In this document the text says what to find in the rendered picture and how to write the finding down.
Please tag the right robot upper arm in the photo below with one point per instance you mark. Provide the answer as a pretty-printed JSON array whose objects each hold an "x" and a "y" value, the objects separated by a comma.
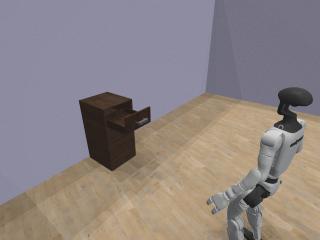
[{"x": 303, "y": 123}]

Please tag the robot left forearm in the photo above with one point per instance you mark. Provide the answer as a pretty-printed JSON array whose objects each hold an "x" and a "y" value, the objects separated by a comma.
[{"x": 247, "y": 183}]

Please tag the cabinet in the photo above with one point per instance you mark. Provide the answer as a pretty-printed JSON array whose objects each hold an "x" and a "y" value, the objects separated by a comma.
[{"x": 106, "y": 146}]

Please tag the left robot upper arm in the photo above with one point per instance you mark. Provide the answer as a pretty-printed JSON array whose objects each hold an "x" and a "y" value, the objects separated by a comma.
[{"x": 270, "y": 142}]

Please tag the robot right foot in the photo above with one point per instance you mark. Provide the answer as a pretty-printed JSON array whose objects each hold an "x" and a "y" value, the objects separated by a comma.
[{"x": 248, "y": 234}]

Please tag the left robot shin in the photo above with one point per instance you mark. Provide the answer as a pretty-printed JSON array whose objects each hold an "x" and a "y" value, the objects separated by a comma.
[{"x": 233, "y": 230}]

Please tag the robot left hand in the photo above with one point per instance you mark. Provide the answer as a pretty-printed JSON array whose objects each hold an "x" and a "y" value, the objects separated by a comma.
[{"x": 219, "y": 201}]

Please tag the handle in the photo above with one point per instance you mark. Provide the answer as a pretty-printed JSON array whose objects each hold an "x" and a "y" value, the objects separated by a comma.
[{"x": 142, "y": 121}]

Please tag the drawer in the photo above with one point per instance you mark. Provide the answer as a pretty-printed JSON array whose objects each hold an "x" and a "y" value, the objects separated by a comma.
[{"x": 123, "y": 120}]

